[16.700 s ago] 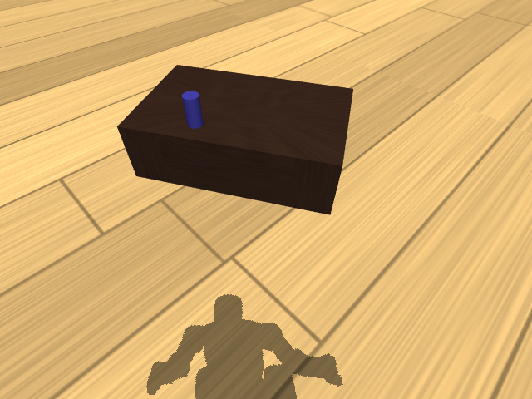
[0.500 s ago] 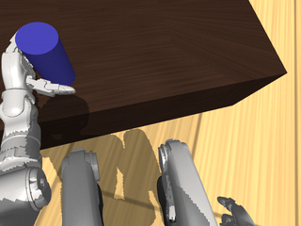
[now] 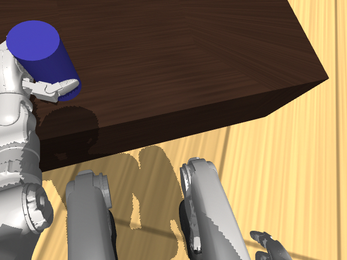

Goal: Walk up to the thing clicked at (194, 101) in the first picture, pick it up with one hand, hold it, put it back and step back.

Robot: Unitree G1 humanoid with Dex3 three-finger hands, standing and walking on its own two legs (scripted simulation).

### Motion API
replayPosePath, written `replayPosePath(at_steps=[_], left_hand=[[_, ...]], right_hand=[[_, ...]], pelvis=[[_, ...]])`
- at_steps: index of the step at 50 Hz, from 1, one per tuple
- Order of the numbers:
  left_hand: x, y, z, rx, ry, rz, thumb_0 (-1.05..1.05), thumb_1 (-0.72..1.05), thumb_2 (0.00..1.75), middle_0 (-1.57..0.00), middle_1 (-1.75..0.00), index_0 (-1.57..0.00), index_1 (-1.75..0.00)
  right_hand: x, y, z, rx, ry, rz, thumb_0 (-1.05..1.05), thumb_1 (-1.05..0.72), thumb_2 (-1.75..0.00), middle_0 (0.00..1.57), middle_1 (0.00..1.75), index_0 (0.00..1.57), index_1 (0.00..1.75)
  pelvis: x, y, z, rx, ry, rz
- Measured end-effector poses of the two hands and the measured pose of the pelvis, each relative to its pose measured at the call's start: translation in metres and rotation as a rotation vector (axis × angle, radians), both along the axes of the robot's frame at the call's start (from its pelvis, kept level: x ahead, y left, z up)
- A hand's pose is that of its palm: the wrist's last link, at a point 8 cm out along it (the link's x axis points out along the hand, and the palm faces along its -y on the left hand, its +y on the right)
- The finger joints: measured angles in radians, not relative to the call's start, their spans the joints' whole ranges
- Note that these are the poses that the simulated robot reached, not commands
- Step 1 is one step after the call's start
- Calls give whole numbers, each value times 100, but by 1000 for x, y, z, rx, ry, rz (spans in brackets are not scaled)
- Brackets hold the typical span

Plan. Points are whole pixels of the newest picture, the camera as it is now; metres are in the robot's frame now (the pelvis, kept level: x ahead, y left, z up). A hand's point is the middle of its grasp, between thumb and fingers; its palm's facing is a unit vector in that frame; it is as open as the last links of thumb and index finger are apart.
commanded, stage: settle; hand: left
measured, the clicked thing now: (51, 66) +0.52 +0.20 +0.01
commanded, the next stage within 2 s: lift in 1.18 s
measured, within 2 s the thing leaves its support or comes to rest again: leaves its support in 0.10 s
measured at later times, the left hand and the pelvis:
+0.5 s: hand (23, 40) +0.52 +0.21 +0.09, palm faces +0.06 -1.00 -0.04, open 10.7 cm; pelvis +0.01 +0.00 +0.06, yaw +1 degrees
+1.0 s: hand (6, 14) +0.53 +0.21 +0.12, palm faces +0.07 -1.00 -0.03, open 10.7 cm; pelvis +0.02 +0.00 +0.10, yaw +1 degrees
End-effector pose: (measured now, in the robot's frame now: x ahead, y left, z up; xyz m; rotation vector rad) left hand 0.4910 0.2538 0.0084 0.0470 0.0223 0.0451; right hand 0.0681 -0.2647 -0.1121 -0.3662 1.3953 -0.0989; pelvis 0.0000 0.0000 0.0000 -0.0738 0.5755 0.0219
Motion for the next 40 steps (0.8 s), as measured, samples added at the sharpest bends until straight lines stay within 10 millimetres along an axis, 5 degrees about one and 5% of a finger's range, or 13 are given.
replayPosePath(at_steps=[11,26,40], left_hand=[[1,1,27,2,-12,7,-1,-42,102,-68,-96,-70,-98],[1,8,83,-8,3,16,-1,-47,107,-67,-99,-69,-101],[5,13,102,-7,23,19,-1,-46,107,-66,-100,-68,-102]], right_hand=[[7,3,14,1,-25,-20,1,-93,-90,20,30,21,30],[15,2,62,-13,-68,-33,1,-91,-89,20,30,21,30],[27,5,89,-17,-71,-29,1,-90,-89,20,30,21,30]], pelvis=[[2,1,16,0,3,5],[6,2,61,-2,5,11],[14,4,88,-1,16,19]])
